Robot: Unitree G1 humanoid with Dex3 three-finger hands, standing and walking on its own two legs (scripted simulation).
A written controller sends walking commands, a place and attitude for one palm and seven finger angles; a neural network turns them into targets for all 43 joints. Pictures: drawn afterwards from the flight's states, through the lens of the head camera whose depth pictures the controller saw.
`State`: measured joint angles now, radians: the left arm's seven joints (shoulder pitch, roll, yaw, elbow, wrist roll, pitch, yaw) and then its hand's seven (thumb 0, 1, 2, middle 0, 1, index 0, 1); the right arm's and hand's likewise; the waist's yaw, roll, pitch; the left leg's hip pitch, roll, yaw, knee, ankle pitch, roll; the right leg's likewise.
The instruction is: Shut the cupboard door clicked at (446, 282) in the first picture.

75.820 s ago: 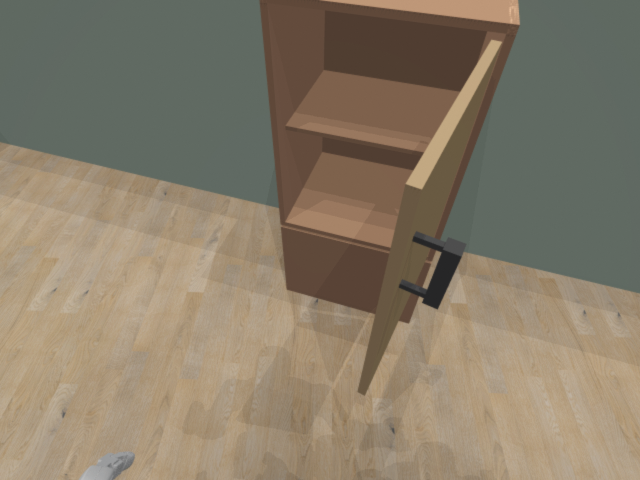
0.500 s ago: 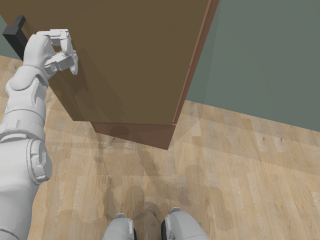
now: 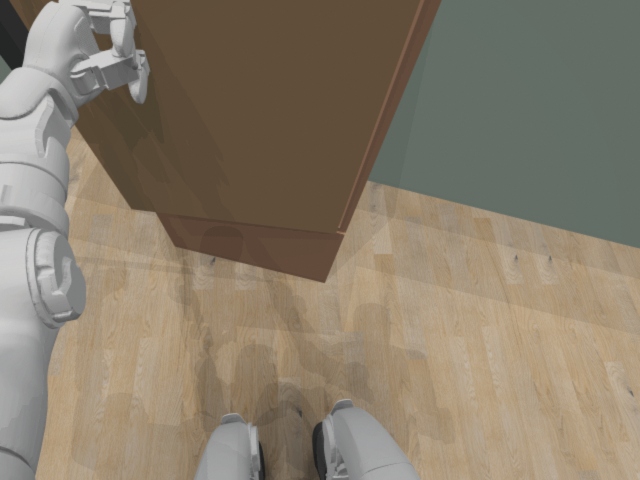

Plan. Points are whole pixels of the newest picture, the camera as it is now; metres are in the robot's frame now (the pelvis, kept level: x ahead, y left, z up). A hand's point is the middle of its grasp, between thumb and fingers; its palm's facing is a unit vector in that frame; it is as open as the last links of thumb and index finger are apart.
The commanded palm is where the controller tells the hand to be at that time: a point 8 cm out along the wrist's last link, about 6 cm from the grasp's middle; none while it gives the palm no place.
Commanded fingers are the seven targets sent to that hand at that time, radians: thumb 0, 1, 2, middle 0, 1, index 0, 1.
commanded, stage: push the door shut along its arc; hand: left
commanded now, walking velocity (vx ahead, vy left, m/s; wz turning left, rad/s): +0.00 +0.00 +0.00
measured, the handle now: (32, 42) +0.59 +0.24 +0.12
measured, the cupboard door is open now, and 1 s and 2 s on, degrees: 8 0 0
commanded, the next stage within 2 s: pull the fist back off the door in 0.32 s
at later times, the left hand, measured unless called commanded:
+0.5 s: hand (158, 41) +0.59 +0.11 +0.12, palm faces -0.25 -0.97 +0.03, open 3.1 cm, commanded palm +0.60 +0.12 +0.12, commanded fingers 0.00 0.90 0.90 -1.30 -1.50 -1.30 -1.50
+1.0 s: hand (187, 54) +0.57 +0.08 +0.12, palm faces +0.08 -1.00 -0.01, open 3.2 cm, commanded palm +0.53 +0.13 +0.12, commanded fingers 0.00 0.90 0.90 -1.30 -1.50 -1.30 -1.50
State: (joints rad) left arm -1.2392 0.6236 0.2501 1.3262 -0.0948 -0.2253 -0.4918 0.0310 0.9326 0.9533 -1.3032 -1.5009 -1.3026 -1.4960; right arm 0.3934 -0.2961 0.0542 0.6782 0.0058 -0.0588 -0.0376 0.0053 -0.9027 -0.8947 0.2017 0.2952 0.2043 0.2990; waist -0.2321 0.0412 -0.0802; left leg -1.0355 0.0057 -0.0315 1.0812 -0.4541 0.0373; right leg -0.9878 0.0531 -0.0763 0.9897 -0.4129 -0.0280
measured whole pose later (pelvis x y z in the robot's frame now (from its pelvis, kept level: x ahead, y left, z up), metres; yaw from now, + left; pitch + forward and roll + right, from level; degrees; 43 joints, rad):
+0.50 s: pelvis +0.00 +0.00 -0.02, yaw +0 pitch +28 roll -5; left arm -1.43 0.60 0.24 1.37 -0.04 -0.14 -0.34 0.02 0.87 1.02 -1.30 -1.50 -1.31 -1.50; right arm 0.45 -0.27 0.06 0.71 -0.03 -0.09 -0.01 0.00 -0.90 -0.89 0.20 0.30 0.20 0.30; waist -0.25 0.07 -0.10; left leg -1.18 0.00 -0.06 1.17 -0.48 0.03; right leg -1.12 0.05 -0.11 1.06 -0.44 -0.03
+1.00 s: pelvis +0.00 -0.01 +0.01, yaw -1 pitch +24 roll -2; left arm -1.16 0.43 0.36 1.30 0.01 -0.33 0.07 0.02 0.92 0.92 -1.30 -1.50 -1.31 -1.50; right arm 0.51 -0.28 0.03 0.66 -0.06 -0.03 0.07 0.00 -0.91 -0.90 0.20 0.29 0.20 0.30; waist -0.24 0.07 -0.11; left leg -0.99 0.02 0.00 1.01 -0.43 0.02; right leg -0.97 0.07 -0.05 0.95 -0.39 -0.04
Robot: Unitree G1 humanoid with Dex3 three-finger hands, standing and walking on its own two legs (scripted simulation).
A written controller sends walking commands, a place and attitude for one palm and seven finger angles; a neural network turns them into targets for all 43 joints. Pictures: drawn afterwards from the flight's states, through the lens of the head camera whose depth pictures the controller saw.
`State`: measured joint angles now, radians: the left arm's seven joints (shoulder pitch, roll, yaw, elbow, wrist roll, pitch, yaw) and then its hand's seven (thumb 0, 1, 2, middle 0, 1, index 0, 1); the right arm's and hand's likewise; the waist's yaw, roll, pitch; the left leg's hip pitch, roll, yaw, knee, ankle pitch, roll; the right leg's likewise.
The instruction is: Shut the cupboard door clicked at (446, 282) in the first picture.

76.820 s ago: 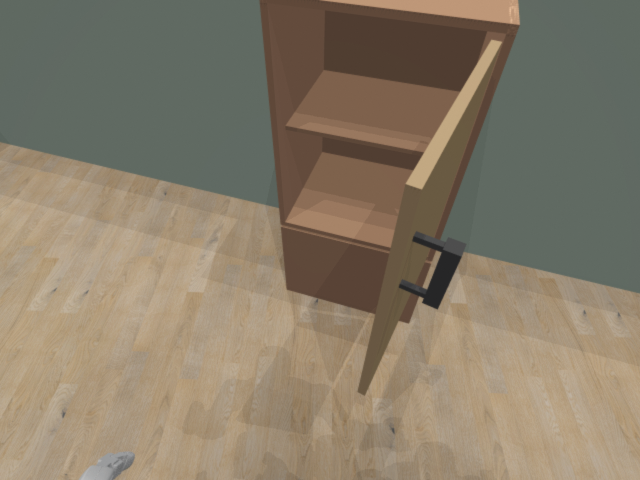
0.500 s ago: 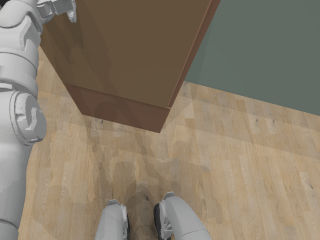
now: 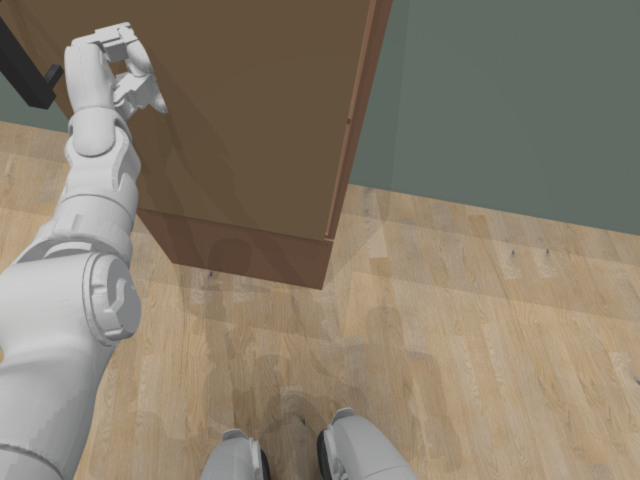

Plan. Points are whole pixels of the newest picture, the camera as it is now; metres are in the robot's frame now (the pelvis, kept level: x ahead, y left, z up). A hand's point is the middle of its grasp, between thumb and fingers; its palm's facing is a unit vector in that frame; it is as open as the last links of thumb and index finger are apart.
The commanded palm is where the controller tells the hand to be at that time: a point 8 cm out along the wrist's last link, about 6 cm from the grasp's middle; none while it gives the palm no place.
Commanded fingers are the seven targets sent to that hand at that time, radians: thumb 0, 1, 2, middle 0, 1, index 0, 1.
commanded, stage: pull the fist back off the door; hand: left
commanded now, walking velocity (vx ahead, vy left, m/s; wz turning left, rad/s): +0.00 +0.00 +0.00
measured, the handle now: (21, 47) +0.64 +0.25 +0.11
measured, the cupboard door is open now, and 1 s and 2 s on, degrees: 0 0 0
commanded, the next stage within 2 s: draw the hand back to the body in 0.30 s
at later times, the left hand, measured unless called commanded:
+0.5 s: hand (152, 117) +0.51 +0.11 +0.11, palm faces +0.09 -1.00 -0.01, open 3.1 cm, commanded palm +0.46 +0.16 +0.12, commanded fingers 0.00 0.90 0.90 -1.30 -1.50 -1.30 -1.50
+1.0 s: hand (34, 240) +0.35 +0.17 +0.16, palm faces +0.12 -0.98 -0.13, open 3.1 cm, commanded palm +0.31 +0.23 +0.18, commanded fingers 0.00 0.90 0.90 -1.02 -1.20 -1.02 -1.20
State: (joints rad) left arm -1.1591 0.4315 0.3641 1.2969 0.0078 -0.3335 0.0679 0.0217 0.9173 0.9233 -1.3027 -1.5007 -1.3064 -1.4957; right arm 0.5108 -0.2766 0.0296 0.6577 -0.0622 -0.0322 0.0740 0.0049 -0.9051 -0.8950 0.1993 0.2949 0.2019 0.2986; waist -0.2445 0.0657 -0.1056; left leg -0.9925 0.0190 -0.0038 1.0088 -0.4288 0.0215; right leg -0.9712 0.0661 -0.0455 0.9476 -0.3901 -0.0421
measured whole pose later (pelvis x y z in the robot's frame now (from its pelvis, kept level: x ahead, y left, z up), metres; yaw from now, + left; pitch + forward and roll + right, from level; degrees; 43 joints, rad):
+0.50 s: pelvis +0.02 +0.00 +0.02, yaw +1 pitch +17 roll -1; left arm -0.88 0.22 0.26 1.11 -0.05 -0.39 0.08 0.02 0.90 0.90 -1.30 -1.50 -1.30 -1.50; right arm 0.34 -0.25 0.00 0.62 -0.02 0.01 0.05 0.00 -0.91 -0.90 0.20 0.29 0.20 0.30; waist -0.13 0.04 -0.12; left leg -0.79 0.00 0.00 0.92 -0.43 0.02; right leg -0.78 0.05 -0.04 0.90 -0.42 -0.05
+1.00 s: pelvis +0.01 +0.00 +0.05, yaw +1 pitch +2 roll +0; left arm -0.22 0.25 0.13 0.37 -0.13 -0.15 -0.02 0.02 0.90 0.90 -1.24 -1.43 -1.24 -1.42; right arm 0.24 -0.26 0.02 0.59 0.06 -0.02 -0.06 0.01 -0.91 -0.90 0.20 0.29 0.20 0.30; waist -0.02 0.05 -0.07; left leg -0.39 -0.01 0.01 0.67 -0.33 0.02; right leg -0.38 0.04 -0.02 0.65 -0.32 -0.04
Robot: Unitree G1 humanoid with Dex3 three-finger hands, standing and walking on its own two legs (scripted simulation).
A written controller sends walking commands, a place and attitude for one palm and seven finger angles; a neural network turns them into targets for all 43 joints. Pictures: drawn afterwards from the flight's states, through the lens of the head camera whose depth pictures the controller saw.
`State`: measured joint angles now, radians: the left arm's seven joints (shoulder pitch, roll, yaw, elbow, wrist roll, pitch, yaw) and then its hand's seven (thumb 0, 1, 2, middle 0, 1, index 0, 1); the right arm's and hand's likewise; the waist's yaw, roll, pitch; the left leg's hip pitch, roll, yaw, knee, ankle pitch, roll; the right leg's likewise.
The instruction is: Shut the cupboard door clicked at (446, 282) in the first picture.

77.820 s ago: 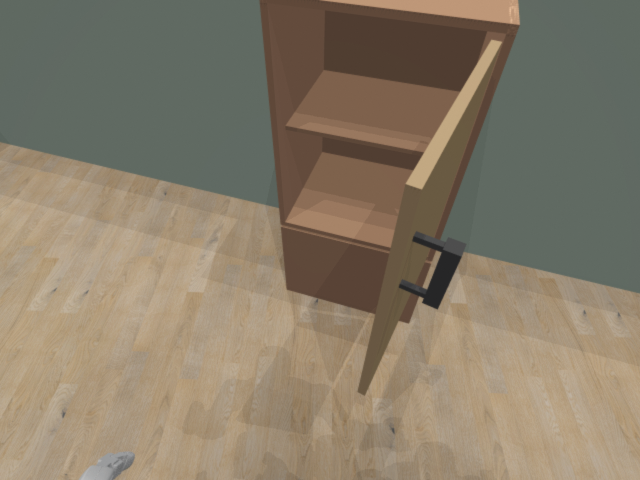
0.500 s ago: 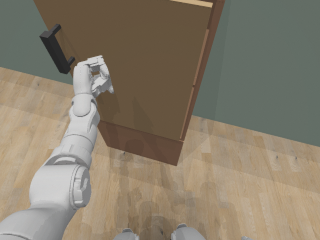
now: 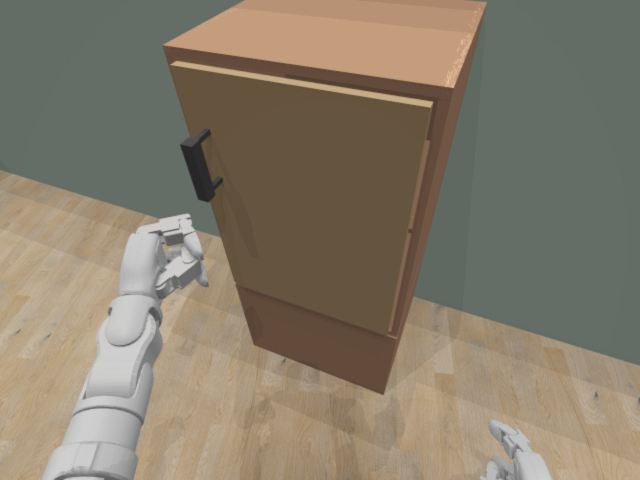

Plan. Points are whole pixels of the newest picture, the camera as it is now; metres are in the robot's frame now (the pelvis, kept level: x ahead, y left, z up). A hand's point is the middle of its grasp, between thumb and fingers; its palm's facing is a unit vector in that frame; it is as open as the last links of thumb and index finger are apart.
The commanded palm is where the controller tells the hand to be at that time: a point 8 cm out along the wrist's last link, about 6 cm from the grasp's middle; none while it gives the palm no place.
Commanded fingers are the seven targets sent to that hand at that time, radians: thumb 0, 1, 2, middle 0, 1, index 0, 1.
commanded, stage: draw the hand back to the body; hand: left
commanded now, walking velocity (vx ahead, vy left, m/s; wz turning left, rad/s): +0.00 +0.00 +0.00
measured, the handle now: (205, 165) +0.64 +0.24 +0.06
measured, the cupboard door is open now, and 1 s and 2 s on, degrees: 0 0 0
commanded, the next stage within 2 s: step back with the hand held close in 1.00 s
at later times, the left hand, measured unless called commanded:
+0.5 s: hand (61, 320) +0.24 +0.26 +0.16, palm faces +0.39 -0.85 -0.35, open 5.2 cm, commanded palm +0.18 +0.30 +0.18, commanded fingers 0.00 0.90 0.90 -0.34 -0.45 -0.34 -0.45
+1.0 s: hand (28, 340) +0.21 +0.27 +0.18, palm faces +0.47 -0.79 -0.40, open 7.4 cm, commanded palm +0.15 +0.31 +0.19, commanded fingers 0.00 0.90 0.90 -0.20 -0.30 -0.20 -0.30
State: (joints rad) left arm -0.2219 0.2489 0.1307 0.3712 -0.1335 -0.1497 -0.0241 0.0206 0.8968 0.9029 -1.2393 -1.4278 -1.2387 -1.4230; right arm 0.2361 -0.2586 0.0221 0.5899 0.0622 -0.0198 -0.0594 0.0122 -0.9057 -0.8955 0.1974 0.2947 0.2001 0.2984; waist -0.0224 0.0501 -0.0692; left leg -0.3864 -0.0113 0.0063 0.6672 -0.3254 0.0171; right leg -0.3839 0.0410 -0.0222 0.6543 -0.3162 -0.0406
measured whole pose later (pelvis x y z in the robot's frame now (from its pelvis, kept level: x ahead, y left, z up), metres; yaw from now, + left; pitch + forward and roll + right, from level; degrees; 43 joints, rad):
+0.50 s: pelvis +0.02 +0.01 +0.02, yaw +1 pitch -4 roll +0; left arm 0.33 0.32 0.25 -0.24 -0.06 -0.08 0.10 0.02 0.89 0.90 -0.61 -0.74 -0.61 -0.73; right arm 0.19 -0.22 0.06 0.62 0.03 -0.03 -0.07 0.01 -0.90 -0.90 0.20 0.30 0.20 0.30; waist 0.05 0.08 0.00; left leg -0.11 -0.03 0.00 0.42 -0.24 0.03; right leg -0.11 0.02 -0.02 0.41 -0.23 -0.02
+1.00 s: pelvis +0.02 +0.00 +0.02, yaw +1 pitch -4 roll +0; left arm 0.46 0.33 0.32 -0.37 -0.05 -0.09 0.12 0.02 0.89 0.90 -0.22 -0.31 -0.22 -0.30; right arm 0.20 -0.22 0.03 0.64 0.02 -0.10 -0.08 0.01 -0.90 -0.90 0.20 0.30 0.20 0.30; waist 0.06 0.07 -0.01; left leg -0.11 -0.02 -0.01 0.43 -0.25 0.02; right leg -0.10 0.03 -0.03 0.41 -0.24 -0.03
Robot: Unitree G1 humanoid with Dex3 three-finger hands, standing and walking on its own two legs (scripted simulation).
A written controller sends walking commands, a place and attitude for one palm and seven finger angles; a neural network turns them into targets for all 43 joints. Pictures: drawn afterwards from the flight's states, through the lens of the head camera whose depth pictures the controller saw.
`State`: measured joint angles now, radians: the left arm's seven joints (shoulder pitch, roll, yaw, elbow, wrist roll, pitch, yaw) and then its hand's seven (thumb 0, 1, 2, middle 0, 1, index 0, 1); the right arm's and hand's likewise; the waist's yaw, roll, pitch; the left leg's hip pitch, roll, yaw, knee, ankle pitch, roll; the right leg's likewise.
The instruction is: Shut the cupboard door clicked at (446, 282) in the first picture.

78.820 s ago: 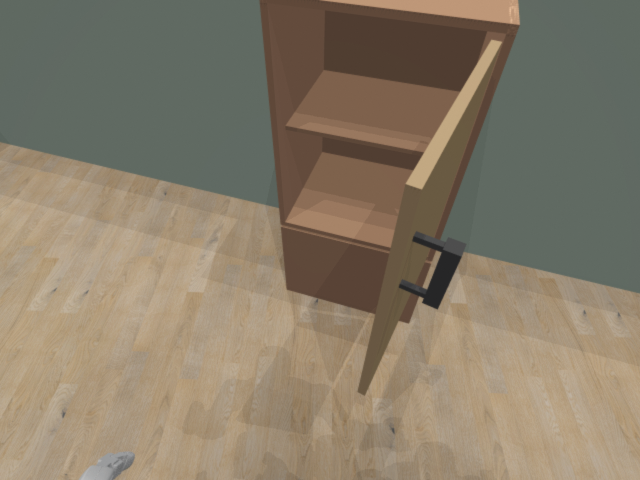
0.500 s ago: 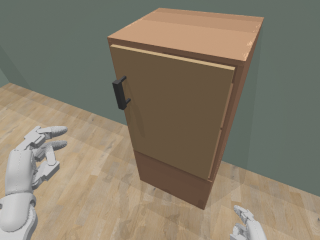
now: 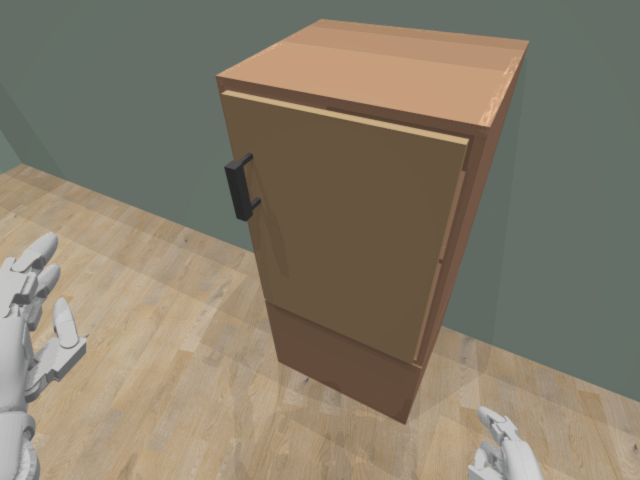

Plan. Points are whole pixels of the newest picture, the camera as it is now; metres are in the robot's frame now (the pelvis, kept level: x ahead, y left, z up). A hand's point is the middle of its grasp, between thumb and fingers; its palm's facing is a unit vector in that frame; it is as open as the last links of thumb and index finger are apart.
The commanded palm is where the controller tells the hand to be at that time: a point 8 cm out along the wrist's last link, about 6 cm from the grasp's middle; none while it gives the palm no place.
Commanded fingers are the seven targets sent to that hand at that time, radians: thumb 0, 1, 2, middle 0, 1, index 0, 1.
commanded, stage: step back with the hand held close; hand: left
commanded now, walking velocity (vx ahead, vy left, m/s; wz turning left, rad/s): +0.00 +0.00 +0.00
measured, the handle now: (246, 186) +0.62 +0.23 +0.04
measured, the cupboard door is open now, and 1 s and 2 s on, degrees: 0 0 0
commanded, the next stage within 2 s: stop stepping back and stand still in 1.30 s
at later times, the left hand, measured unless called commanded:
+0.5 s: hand (47, 351) +0.18 +0.29 +0.16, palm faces +0.38 -0.77 -0.51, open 7.4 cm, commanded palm +0.12 +0.32 +0.17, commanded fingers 0.00 0.90 0.90 -0.20 -0.30 -0.20 -0.30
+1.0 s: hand out of the picture +0.07 +0.30 +0.16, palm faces +0.50 -0.73 -0.47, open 7.4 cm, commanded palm +0.00 +0.33 +0.17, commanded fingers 0.00 0.90 0.90 -0.20 -0.30 -0.20 -0.30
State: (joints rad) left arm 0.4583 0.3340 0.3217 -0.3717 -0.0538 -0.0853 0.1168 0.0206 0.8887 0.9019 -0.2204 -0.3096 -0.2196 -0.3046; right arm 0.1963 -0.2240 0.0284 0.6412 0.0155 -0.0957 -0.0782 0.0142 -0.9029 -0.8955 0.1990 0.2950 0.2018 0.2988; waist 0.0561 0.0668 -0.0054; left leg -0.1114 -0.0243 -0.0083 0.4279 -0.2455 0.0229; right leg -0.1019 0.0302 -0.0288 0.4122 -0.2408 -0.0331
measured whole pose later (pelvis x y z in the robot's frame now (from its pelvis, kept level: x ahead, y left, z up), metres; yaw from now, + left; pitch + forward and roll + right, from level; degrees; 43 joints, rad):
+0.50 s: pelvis -0.03 +0.03 -0.01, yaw -1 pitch +0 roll +0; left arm 0.54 0.43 0.40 -0.44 -0.06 -0.13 0.14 0.02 0.89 0.90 -0.22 -0.30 -0.22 -0.30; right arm 0.19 -0.26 -0.01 0.57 0.03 0.03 -0.09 0.01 -0.90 -0.90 0.20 0.29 0.20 0.30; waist 0.00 0.05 -0.01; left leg -0.28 -0.05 0.03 0.51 -0.24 0.06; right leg -0.28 0.00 0.00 0.50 -0.23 0.00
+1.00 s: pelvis -0.11 +0.02 -0.02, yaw +4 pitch +0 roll -2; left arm 0.53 0.42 0.46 -0.52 -0.02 -0.25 0.16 0.02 0.89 0.90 -0.22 -0.30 -0.22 -0.30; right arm 0.24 -0.22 0.00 0.59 0.01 -0.04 -0.07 0.01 -0.90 -0.90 0.20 0.30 0.20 0.30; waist -0.01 0.00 0.02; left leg -0.50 -0.01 0.03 0.68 -0.27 0.04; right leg -0.39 0.04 0.02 0.63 -0.24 0.00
